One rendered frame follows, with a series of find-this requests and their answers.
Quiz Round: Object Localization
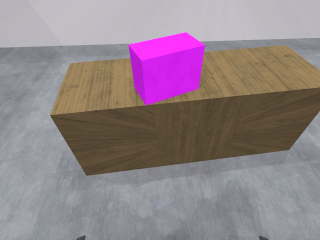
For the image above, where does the pedestal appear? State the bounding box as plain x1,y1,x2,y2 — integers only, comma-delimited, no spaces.
50,45,320,176

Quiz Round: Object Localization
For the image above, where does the carton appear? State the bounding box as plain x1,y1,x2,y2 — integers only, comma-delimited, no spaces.
128,32,205,105

